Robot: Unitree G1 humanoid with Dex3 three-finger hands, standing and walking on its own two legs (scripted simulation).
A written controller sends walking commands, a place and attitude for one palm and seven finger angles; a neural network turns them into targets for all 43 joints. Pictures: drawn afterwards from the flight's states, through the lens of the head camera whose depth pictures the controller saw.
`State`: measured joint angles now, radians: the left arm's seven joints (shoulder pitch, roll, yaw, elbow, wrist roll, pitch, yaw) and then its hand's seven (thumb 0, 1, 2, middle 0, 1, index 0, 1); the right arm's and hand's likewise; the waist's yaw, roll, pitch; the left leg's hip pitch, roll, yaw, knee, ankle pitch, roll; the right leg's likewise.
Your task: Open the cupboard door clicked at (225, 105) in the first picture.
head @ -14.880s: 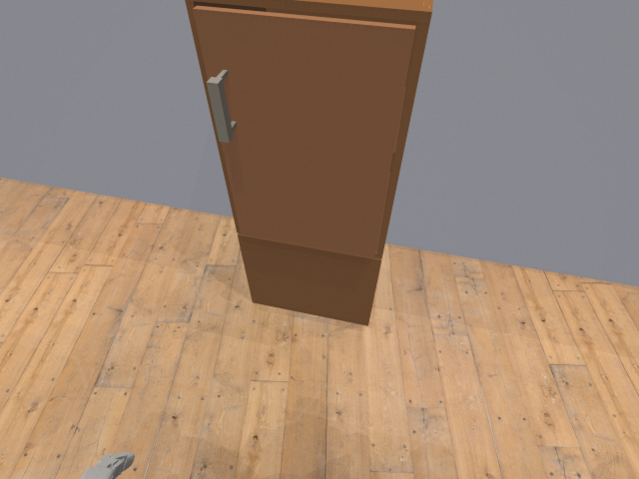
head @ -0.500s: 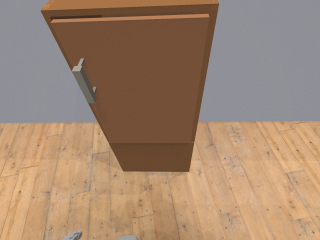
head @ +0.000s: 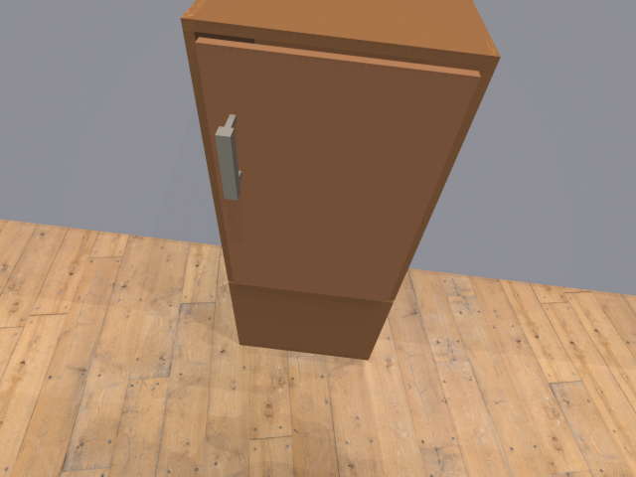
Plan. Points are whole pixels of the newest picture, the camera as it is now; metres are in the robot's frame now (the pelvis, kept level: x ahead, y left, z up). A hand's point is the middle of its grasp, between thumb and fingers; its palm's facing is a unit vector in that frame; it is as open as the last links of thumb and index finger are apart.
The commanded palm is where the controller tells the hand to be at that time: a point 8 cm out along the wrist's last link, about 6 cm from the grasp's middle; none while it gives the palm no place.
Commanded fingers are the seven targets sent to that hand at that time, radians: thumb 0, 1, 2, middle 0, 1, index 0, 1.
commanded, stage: come to a stop and stand still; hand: left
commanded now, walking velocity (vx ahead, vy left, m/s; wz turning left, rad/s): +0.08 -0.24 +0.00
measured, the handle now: (232, 157) +0.56 +0.20 +0.07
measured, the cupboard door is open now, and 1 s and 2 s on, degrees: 0 0 0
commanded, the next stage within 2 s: look again from close up in 0.76 s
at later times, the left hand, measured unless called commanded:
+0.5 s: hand out of the picture +0.08 +0.18 -0.15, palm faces +0.03 -0.94 -0.34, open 16.6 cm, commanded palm none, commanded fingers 0.00 -0.50 0.30 -0.15 -0.30 -0.15 -0.30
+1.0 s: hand out of the picture +0.10 +0.15 -0.15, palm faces +0.06 -0.97 -0.24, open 16.4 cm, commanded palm none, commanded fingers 0.00 -0.50 0.30 -0.15 -0.30 -0.15 -0.30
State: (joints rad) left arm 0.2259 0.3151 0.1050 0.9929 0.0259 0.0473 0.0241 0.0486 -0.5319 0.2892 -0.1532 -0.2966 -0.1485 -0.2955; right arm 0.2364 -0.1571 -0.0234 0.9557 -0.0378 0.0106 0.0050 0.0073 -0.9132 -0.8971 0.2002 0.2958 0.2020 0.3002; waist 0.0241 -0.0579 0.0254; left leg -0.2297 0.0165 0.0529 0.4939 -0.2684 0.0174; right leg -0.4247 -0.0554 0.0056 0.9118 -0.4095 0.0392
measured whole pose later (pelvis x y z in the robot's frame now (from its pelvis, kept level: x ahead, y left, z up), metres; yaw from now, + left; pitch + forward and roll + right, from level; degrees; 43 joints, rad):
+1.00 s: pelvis -0.01 -0.04 +0.00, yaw -1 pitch +0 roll -2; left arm 0.14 0.14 0.05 0.99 -0.01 -0.04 0.05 0.16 -0.55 0.28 -0.16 -0.30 -0.15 -0.30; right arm 0.26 -0.19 -0.03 1.03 -0.02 0.01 -0.01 0.01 -0.92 -0.90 0.20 0.30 0.20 0.30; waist -0.03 0.08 0.02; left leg -0.24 0.08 0.04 0.58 -0.31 0.00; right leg -0.21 0.05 -0.09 0.46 -0.25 -0.05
